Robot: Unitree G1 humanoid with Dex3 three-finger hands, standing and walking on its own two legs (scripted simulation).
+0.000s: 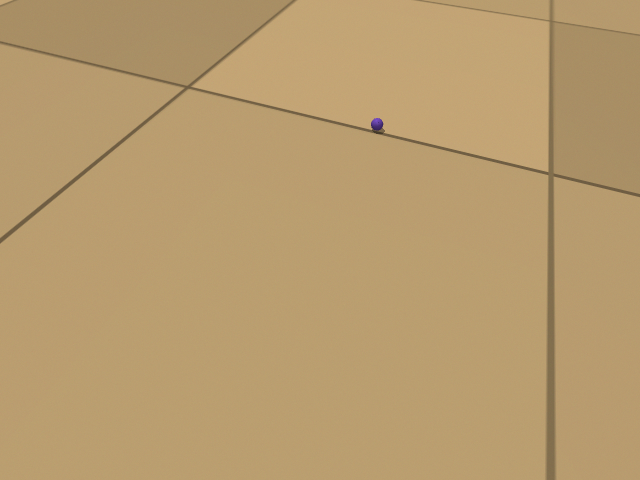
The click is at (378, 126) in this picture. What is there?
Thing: free ball
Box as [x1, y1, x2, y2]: [371, 118, 382, 130]
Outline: 379,118 375,118 372,120 371,126 373,129 377,130 382,126 382,121
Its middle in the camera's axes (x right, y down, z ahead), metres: +0.33 -0.62 +2.16
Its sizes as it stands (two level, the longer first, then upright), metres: 0.067 0.067 0.067
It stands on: the floor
